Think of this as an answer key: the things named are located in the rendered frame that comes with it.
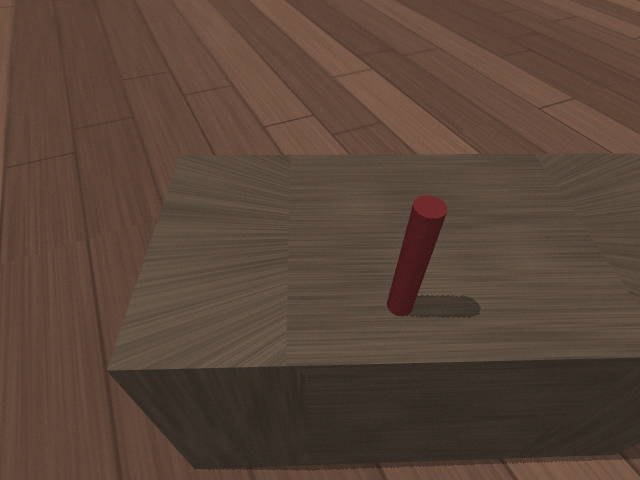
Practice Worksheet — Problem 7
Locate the can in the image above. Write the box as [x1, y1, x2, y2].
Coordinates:
[387, 195, 448, 316]

